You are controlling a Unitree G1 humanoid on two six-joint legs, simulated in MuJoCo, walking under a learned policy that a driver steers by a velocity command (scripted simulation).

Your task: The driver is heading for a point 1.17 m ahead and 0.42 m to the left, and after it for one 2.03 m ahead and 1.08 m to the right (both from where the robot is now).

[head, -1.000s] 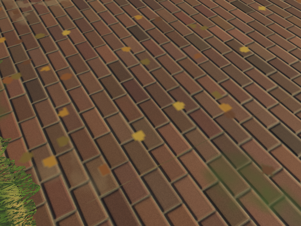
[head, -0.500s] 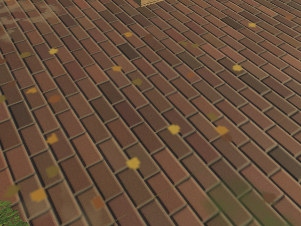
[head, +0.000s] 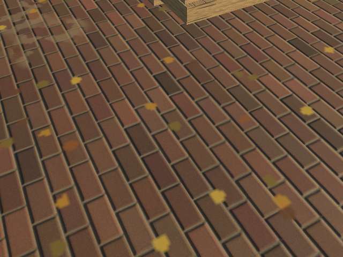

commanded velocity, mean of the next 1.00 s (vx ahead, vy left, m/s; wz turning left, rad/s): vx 0.50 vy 0.00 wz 0.09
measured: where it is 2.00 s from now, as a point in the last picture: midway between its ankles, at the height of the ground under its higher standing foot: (147, 149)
